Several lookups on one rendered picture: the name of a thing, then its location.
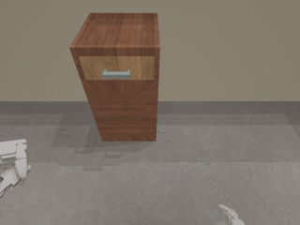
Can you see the handle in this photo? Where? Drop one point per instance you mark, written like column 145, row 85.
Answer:
column 116, row 75

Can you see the robot right hand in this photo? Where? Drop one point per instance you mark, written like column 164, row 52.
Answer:
column 230, row 215

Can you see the robot left hand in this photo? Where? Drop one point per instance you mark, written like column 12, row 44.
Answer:
column 13, row 160

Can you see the cabinet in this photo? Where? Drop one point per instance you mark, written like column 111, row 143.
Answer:
column 124, row 110

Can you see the drawer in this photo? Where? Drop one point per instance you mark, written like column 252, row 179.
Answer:
column 141, row 67

